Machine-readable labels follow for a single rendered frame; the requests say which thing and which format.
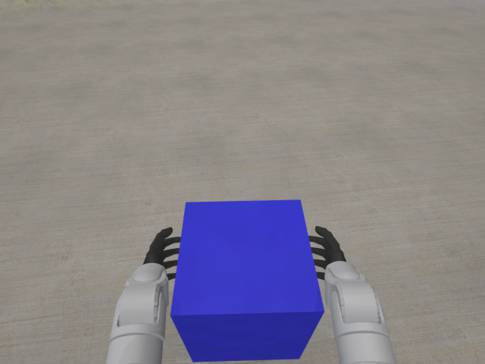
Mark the left robot forearm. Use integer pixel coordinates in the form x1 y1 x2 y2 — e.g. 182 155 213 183
106 263 169 364

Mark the right robot hand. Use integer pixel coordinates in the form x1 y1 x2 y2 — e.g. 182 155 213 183
308 226 346 280

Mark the carton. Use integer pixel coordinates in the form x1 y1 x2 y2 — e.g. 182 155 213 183
171 199 324 362

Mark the right robot forearm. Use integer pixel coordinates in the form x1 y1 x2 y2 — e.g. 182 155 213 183
324 261 396 364

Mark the left robot hand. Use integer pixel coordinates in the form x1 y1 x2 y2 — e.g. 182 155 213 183
143 227 181 280

